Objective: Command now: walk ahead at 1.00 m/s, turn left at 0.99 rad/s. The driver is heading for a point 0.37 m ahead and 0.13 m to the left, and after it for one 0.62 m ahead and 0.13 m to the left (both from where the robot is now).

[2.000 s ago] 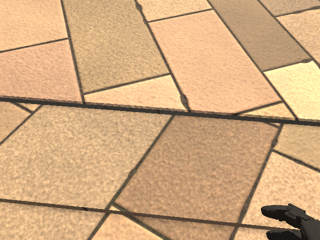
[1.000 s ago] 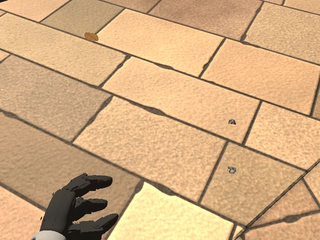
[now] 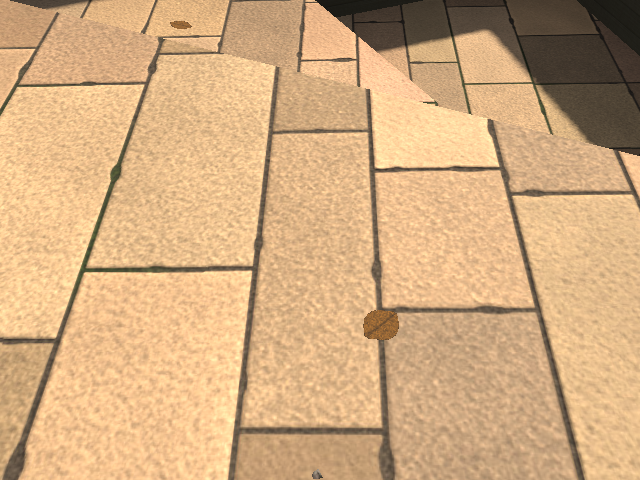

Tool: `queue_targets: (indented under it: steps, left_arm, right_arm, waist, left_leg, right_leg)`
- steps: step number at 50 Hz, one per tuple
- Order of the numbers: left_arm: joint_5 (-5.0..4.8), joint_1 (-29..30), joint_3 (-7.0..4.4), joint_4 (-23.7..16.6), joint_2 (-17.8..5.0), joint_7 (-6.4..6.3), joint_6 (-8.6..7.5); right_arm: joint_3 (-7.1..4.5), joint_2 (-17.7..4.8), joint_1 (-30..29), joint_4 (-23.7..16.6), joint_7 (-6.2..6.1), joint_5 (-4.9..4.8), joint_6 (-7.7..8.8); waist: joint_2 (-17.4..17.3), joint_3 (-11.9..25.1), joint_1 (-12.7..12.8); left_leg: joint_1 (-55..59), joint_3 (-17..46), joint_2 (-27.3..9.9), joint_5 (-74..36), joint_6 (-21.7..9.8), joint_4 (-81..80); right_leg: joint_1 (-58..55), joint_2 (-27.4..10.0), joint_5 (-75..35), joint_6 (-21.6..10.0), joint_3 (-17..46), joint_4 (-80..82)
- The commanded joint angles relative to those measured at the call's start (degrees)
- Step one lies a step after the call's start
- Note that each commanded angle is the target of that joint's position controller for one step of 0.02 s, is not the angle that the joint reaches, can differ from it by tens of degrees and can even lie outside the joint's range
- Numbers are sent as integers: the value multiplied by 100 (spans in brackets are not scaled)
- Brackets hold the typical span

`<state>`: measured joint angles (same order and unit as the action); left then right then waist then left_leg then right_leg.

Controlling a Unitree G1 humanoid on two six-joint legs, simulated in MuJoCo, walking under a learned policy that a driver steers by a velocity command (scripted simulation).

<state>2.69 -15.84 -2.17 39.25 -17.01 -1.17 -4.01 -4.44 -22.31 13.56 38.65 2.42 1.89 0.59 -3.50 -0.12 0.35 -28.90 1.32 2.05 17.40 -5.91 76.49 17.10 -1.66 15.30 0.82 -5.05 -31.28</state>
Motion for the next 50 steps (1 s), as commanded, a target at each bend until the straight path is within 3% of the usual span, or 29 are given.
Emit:
queue_targets:
  steps: [1, 5, 8, 11, 13, 14, 15, 16, 17, 18, 19, 20, 22, 25, 28, 29, 30, 32, 34, 35, 36, 37, 38, 39, 40, 41, 43, 46, 50]
  left_arm:
    - [-118, -596, -94, 123, -347, 77, -206]
    - [-97, -475, -91, 363, -416, 123, -317]
    - [-91, -905, -112, 635, -516, 98, -305]
    - [-88, -1184, -162, 725, -828, -4, -238]
    - [-77, -1104, -254, 671, -1168, -127, -80]
    - [-57, -828, -311, 565, -1334, -154, 13]
    - [-40, -452, -340, 377, -1382, -112, 80]
    - [-51, -225, -296, 306, -973, -6, 79]
    - [-129, -719, -134, -438, -541, 34, -27]
    - [-130, -169, -98, -556, -732, 48, -180]
    - [-164, -107, -48, -502, -671, 54, -247]
    - [-110, -40, -21, -464, -619, 48, -226]
    - [90, -290, 45, -286, -463, 98, 0]
    - [49, 222, 121, -442, -221, 183, 113]
    - [-67, 711, 250, -480, 133, 269, 25]
    - [-313, 1651, 169, -724, 15, 194, -231]
    - [-331, 1772, 159, -830, 3, 195, -326]
    - [-281, 1752, 51, -821, -216, 217, -405]
    - [-211, 947, -133, -583, -498, 208, -407]
    - [-181, 65, -203, -335, -613, 204, -398]
    - [-57, -802, -244, -134, -964, 184, -376]
    - [85, -924, -149, 3, -841, 281, -358]
    - [-73, -784, -197, -137, -686, 316, -291]
    - [-195, -7, -167, -255, -526, 288, -205]
    - [-266, 630, -51, -276, -261, 246, -110]
    - [-202, 906, 17, -248, -167, 221, -84]
    - [-110, 1087, 30, -134, -130, 257, -61]
    - [-79, 1155, -9, 71, -199, 266, -104]
    - [-148, 1096, -77, 232, -386, 179, 78]
  right_arm:
    - [174, 244, -499, -779, 191, 40, -111]
    - [236, 183, -1172, -1054, 219, 5, -169]
    - [302, 230, -1669, -1052, 312, -28, -163]
    - [339, 269, -1879, -1042, 326, -19, -94]
    - [218, -17, -1004, -790, 245, -30, -69]
    - [84, -241, 76, -468, 181, -48, -50]
    - [-104, -498, 1428, -18, 56, -73, 6]
    - [-312, -726, 1297, 97, -113, -278, -65]
    - [-366, -1392, 612, -244, -113, 12, -155]
    - [-360, -1105, 1007, -346, -219, 2, -184]
    - [-282, -772, 912, -94, -291, -22, -107]
    - [-198, -511, 782, 50, -315, -24, 14]
    - [-43, -201, 435, 82, -366, -22, 249]
    - [23, -160, 548, 334, -277, -130, 458]
    - [29, -105, 736, 568, -166, -223, 509]
    - [69, 199, 886, 529, -298, -496, 494]
    - [62, -25, 1050, 653, -378, -506, 450]
    - [-10, -229, 1257, 783, -446, -358, 336]
    - [-26, -220, 1054, 765, -445, -242, 240]
    - [-34, -239, 679, 632, -421, -218, 207]
    - [57, 123, 734, 432, -386, -78, 207]
    - [248, 740, 2346, 787, -293, -269, 205]
    - [174, 170, 2414, 982, -231, -357, 149]
    - [72, -122, 1552, 710, -250, -431, 66]
    - [41, -209, 710, 472, -327, -327, -13]
    - [27, -109, 508, 379, -386, -298, -93]
    - [60, 224, 863, 455, -434, -250, -216]
    - [174, 578, 778, 457, -511, -172, -165]
    - [119, 324, 239, 436, -504, -191, -248]
  waist:
    - [877, -161, 63]
    - [766, -496, -111]
    - [463, -748, 68]
    - [682, -666, -26]
    - [979, -52, -615]
    - [1079, 434, -1148]
    - [920, 923, -1692]
    - [-216, 817, -1450]
    - [-945, 1475, -492]
    - [163, 1833, -933]
    - [643, 772, -624]
    - [977, 146, -271]
    - [1020, -209, 214]
    - [863, -687, 278]
    - [382, -375, -32]
    - [738, -325, -469]
    - [582, -229, -427]
    - [31, -50, -436]
    - [-266, 428, 127]
    - [-327, 786, 684]
    - [523, 1624, 875]
    - [1968, 2933, 280]
    - [1335, 3386, 516]
    - [877, 2417, 407]
    - [212, 1282, 241]
    - [311, 718, 5]
    - [695, 451, -306]
    - [859, 759, -369]
    - [898, 888, -154]
  left_leg:
    - [-1846, 337, -703, -350, 94, 21]
    - [-1719, -8, -662, -1424, 146, -908]
    - [-1442, -739, -423, -1711, -77, -2059]
    - [-554, -1442, 48, -1509, -422, -3064]
    - [534, -1451, 404, -1031, -610, -3256]
    - [1700, -1269, 540, -714, -767, -3260]
    - [3407, -715, 508, -593, -1012, -3786]
    - [4507, 346, -17, -382, -1159, -4239]
    - [5758, 3467, -1542, -550, -2223, -4844]
    - [5630, 4251, -1805, 230, -2321, -5780]
    - [4540, 3944, -1806, 322, -2049, -6215]
    - [3429, 3434, -1580, -42, -1779, -6298]
    - [1966, 2541, -1094, -556, -1519, -6391]
    - [1074, 1420, -742, -3725, -1293, -6491]
    - [1001, 370, -55, -4998, -673, -6256]
    - [1058, 693, -278, -4093, -619, -6143]
    - [1588, 775, -363, -3802, -591, -6129]
    - [2297, 994, -509, -3542, -375, -5746]
    - [2585, 978, -444, -4351, -83, -4766]
    - [2338, 820, -287, -4400, 172, -3678]
    - [1242, 674, 149, -2131, 521, -1559]
    - [-24, 1242, 912, 2341, 797, 697]
    - [-170, 1679, 608, 2014, 783, 1159]
    - [-474, 1337, 269, 1602, 807, 936]
    - [-519, 829, 4, 1245, 842, 398]
    - [-360, 684, -156, 1005, 849, 93]
    - [410, 451, -363, 747, 874, -774]
    - [1004, 280, -472, 580, 943, -2279]
    - [1429, 298, -568, -258, 866, -3254]
  right_leg:
    - [-1256, -1494, 62, -426, 1552, 1927]
    - [-947, -1166, -1521, -275, -1, 2316]
    - [-1373, -852, -2825, -47, -821, 2412]
    - [-1920, -968, -6353, 89, -1195, 1765]
    - [-2185, -1234, -8024, 68, -1126, 423]
    - [-1846, -1367, -8346, -24, -990, -868]
    - [-813, -1318, -7266, -130, -863, -2761]
    - [836, -104, -1207, -83, -843, -5049]
    - [2961, 366, 1261, 133, -32, -6794]
    - [3381, 150, 772, 83, 830, -6669]
    - [3374, -186, 462, 15, 867, -5950]
    - [2958, -455, 373, 0, 846, -5226]
    - [2104, -674, 569, 68, 867, -4533]
    - [1750, -750, 225, 212, 522, -3026]
    - [618, -280, -1918, -28, 59, -1106]
    - [606, -50, -2430, 75, 280, -713]
    - [752, 104, -2761, 48, 308, -76]
    - [560, 306, -3270, -106, 412, 521]
    - [-395, 566, -3232, -283, 321, 559]
    - [-1337, 345, -3757, -380, 397, 587]
    - [-3048, -830, -6330, -836, 1305, -215]
    - [-4565, -2526, -7152, -2153, 3756, -271]
    - [-4428, -2385, -5551, -2165, 4223, 155]
    - [-3435, -2142, -3985, -1989, 3607, 523]
    - [-2016, -1691, -3131, -1676, 2925, 914]
    - [-1024, -1490, -2844, -1586, 2627, 1171]
    - [82, -995, -2834, -1396, 1941, 1503]
    - [314, -848, -4118, -1461, 1309, 1413]
    - [378, -946, -1214, -1411, 1479, 1695]
